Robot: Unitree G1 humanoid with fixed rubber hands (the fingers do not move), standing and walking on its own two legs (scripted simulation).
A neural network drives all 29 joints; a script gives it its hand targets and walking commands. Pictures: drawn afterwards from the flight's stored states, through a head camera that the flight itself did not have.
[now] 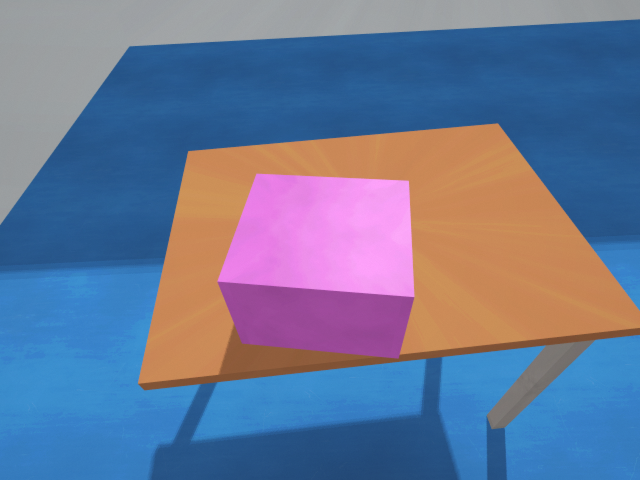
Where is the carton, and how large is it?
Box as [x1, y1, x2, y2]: [217, 174, 413, 358]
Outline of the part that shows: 256,174 217,281 242,343 398,358 413,300 408,181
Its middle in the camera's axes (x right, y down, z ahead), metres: +0.01 +0.03 +0.66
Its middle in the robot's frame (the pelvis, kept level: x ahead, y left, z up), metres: +0.47 +0.02 -0.04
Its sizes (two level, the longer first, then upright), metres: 0.263 0.234 0.179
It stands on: a table, 0.64 m high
